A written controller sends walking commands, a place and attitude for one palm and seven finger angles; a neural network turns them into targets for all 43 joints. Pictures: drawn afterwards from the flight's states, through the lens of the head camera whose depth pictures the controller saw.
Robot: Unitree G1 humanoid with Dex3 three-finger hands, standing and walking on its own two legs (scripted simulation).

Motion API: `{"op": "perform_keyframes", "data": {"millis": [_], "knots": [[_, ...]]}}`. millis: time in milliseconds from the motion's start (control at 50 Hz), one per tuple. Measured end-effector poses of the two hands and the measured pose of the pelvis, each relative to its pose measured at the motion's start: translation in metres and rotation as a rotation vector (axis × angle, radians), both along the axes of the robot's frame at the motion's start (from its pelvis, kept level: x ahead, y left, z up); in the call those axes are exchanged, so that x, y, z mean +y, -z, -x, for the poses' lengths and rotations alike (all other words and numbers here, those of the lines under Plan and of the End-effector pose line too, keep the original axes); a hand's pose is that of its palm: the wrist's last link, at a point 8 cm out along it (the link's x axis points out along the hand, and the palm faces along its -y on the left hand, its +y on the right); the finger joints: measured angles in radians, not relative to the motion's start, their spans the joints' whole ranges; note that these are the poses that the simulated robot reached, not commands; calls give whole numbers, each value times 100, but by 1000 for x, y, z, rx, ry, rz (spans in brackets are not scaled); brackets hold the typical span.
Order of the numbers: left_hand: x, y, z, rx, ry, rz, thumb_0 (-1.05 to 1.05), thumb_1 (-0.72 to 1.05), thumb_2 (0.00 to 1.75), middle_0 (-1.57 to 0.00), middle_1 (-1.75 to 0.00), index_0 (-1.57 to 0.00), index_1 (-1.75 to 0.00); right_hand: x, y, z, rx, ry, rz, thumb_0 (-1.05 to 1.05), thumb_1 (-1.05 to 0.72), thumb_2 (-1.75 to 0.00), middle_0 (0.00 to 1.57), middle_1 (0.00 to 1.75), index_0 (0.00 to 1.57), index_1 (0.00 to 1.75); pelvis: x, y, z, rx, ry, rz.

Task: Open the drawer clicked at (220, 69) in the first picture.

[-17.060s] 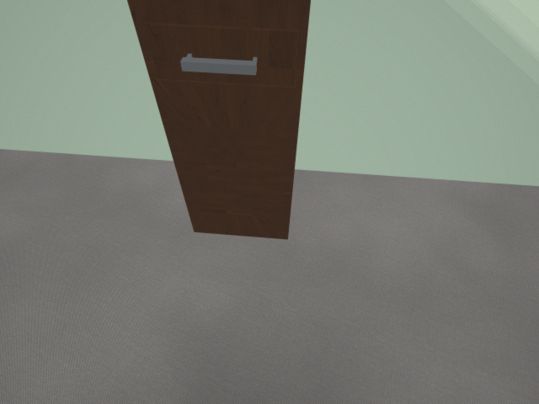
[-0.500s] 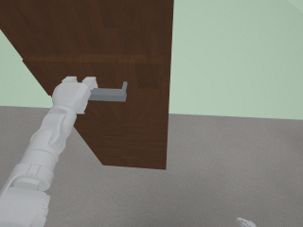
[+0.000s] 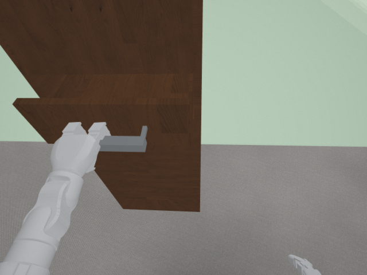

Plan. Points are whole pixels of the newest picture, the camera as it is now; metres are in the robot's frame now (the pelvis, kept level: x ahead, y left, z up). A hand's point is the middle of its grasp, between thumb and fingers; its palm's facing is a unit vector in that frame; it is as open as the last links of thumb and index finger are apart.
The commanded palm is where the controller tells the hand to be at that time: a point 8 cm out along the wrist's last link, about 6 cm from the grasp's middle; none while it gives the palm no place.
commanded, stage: pull the drawer open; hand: left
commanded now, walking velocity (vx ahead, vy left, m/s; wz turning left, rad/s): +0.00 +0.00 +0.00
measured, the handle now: (105, 136) +0.39 +0.21 +0.08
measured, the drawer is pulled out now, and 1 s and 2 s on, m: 0.10 0.20 0.30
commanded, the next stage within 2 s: open the thumb to release the handle in 1.88 s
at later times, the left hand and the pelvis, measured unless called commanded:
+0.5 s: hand (74, 204) +0.24 +0.24 +0.06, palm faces +0.00 -0.08 -1.00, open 6.2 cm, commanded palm +0.22 +0.25 +0.11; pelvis +0.02 +0.00 +0.00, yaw +0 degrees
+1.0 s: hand (73, 206) +0.24 +0.24 +0.06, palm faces +0.02 -0.05 -1.00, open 6.1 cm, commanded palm +0.19 +0.24 +0.11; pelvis +0.00 -0.01 +0.00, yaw +0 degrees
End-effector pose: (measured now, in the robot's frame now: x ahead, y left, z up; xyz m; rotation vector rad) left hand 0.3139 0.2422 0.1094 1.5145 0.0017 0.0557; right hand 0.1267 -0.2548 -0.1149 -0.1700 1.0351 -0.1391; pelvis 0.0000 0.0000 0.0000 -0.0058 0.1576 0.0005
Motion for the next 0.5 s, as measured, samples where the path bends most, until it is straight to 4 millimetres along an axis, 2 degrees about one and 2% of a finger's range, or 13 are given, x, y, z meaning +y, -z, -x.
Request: {"op": "perform_keyframes", "data": {"millis": [140, 240, 360, 500], "knots": [[-2, -2, 22, 16, -22, -1, 4, 69, 77, -27, -134, -35, -131, 24, -14, -58, -137, -90, -31, 1, -90, -90, 20, 30, 20, 30, 0, -1, -5, -24, -9, 0], [-2, -3, 41, 36, -31, 13, 5, 69, 76, -26, -133, -36, -130, 38, -24, -85, -208, -135, -61, 1, -90, -90, 20, 30, 20, 30, -1, -2, -11, -37, -6, 1], [-2, -4, 68, 42, -30, 30, 5, 69, 75, -25, -133, -36, -129, 45, -27, -99, -212, -184, -66, 1, -90, -90, 20, 30, 20, 30, -4, -2, -18, -43, -6, 3], [-2, -4, 95, 41, -32, 26, 5, 68, 75, -26, -133, -36, -129, 41, -19, -100, -171, -209, -49, 1, -90, -90, 20, 30, 20, 30, -5, -1, -24, -33, -9, 7]]}}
